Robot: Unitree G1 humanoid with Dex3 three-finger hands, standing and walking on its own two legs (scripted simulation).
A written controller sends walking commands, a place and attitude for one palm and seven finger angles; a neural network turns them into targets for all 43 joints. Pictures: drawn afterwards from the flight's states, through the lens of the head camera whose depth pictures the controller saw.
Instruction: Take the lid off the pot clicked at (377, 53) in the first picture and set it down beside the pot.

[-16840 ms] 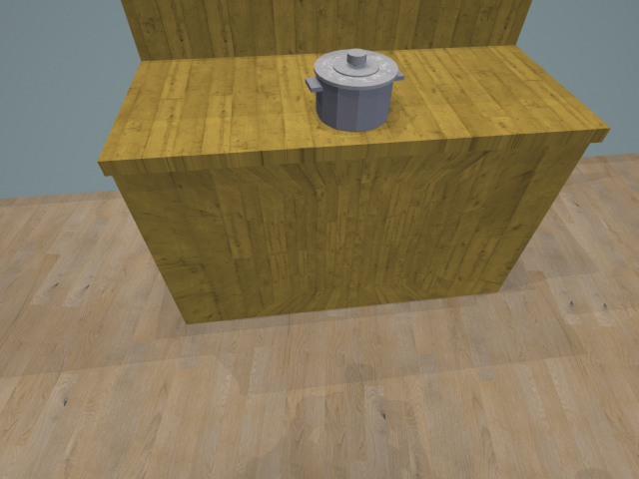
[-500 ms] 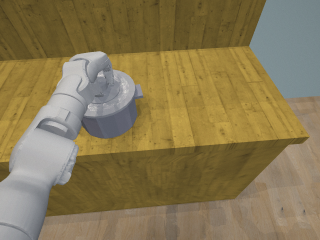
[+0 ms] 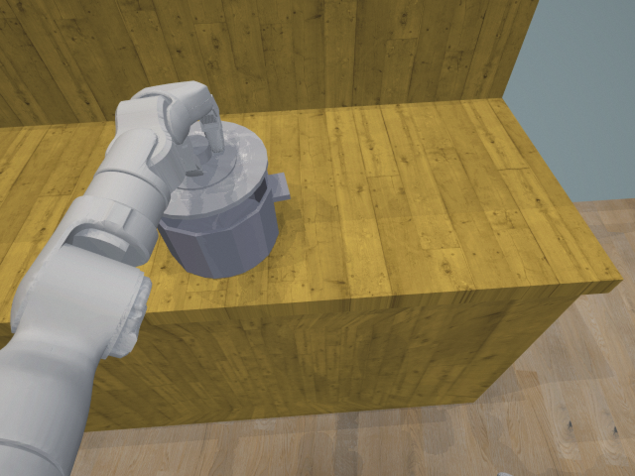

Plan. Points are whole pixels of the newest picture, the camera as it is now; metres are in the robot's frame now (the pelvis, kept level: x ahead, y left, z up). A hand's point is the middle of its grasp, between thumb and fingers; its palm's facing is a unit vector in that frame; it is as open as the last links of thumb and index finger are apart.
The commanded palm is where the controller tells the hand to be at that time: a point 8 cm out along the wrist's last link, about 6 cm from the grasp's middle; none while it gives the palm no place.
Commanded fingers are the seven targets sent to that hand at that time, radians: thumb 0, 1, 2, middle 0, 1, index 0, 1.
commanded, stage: lift the lid straight up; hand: left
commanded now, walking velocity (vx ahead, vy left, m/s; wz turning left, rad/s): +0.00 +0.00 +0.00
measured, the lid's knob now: (194, 150) +0.51 +0.15 +0.15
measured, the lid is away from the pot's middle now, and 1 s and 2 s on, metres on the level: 0.01 0.01 0.07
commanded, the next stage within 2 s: move the lid sideways beside the pot in 1.38 s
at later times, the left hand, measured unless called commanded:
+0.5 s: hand (171, 125) +0.47 +0.15 +0.22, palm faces -0.29 -0.07 -0.95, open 7.1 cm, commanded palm +0.46 +0.14 +0.28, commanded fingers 0.00 0.74 0.82 -0.92 -1.05 -0.92 -1.04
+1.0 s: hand (162, 84) +0.48 +0.14 +0.26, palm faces -0.22 -0.07 -0.97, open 7.1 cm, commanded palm +0.47 +0.14 +0.32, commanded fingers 0.00 0.74 0.82 -0.92 -1.05 -0.92 -1.04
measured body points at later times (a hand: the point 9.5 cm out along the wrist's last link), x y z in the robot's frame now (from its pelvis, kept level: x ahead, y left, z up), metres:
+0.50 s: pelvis -0.01 +0.00 +0.00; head +0.01 -0.02 +0.45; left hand +0.48 +0.15 +0.27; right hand +0.08 -0.26 -0.12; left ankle +0.01 +0.08 -0.74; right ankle -0.04 -0.12 -0.74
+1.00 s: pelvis -0.01 +0.00 +0.00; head +0.02 -0.02 +0.45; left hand +0.49 +0.15 +0.31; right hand +0.06 -0.26 -0.13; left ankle +0.01 +0.08 -0.74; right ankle -0.04 -0.12 -0.74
